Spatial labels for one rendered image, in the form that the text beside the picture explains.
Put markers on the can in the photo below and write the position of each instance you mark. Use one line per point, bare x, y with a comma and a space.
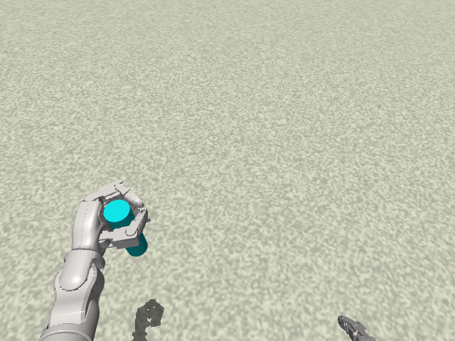
119, 214

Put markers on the right robot hand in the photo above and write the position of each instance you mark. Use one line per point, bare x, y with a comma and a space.
355, 330

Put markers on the left robot hand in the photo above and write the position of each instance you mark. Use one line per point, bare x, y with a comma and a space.
92, 231

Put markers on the left robot arm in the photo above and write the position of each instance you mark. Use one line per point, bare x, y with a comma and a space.
77, 288

